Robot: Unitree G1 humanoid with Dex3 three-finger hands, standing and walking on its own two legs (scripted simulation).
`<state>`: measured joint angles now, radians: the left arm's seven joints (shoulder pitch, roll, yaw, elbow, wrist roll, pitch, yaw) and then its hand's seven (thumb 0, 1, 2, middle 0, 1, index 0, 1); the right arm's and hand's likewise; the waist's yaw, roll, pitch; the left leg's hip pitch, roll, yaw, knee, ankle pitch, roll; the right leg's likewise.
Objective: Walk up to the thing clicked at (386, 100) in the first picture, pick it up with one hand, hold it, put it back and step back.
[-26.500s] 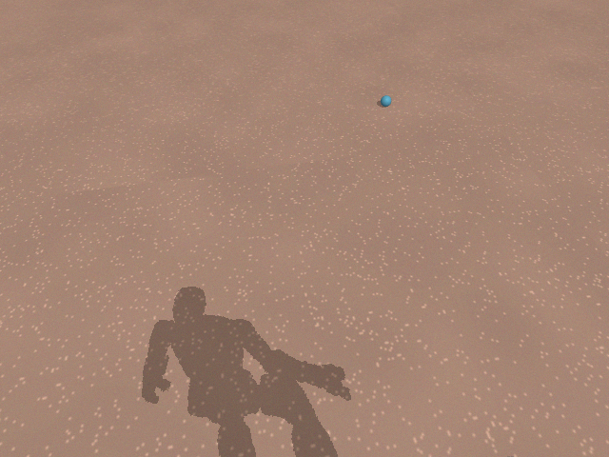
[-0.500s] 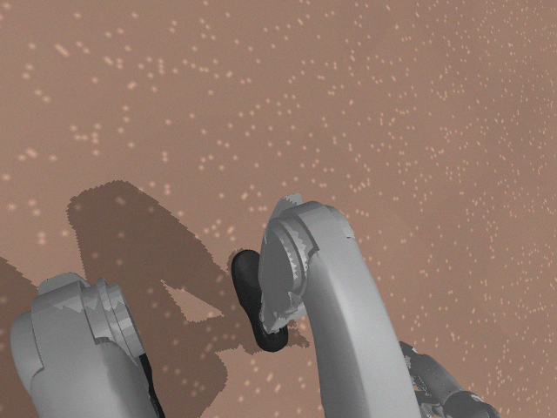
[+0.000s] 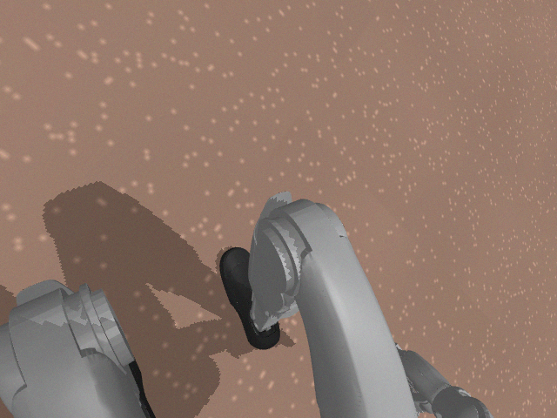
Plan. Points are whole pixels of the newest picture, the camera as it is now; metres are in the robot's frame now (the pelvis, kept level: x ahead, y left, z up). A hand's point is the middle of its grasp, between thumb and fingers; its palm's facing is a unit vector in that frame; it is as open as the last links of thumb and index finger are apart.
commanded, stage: rest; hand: left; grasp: from above
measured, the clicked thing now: out of the picture +0.48 +0.35 -0.27
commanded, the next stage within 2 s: open in 0.46 s
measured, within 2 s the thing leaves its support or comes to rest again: rests again in 0.60 s
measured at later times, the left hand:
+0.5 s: hand out of the picture +0.47 +0.35 -0.24, palm faces -0.46 -0.14 -0.88, open 8.6 cm
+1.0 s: hand out of the picture +0.47 +0.35 -0.24, palm faces -0.46 -0.13 -0.88, open 10.8 cm
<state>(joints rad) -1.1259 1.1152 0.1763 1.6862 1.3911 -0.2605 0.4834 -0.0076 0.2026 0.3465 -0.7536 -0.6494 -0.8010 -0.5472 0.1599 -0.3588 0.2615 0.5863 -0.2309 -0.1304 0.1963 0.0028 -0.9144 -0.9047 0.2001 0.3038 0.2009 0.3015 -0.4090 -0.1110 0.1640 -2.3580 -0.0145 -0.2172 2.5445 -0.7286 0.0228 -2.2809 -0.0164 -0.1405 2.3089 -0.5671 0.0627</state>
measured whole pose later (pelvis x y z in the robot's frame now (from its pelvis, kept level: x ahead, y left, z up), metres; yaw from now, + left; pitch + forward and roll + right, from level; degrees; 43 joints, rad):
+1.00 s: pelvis +0.00 +0.00 +0.00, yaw -1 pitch +29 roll -16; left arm -1.13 1.17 0.16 1.68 1.35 -0.27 0.47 0.00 -0.05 0.70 -0.41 -0.89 -0.45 -0.83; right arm 0.14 -0.37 0.32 0.58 -0.23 -0.15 0.20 0.00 -0.91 -0.91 0.20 0.30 0.20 0.30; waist -0.42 -0.12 0.20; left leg -2.35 -0.01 -0.23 2.54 -0.73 0.03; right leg -2.27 -0.01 -0.16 2.29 -0.55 0.07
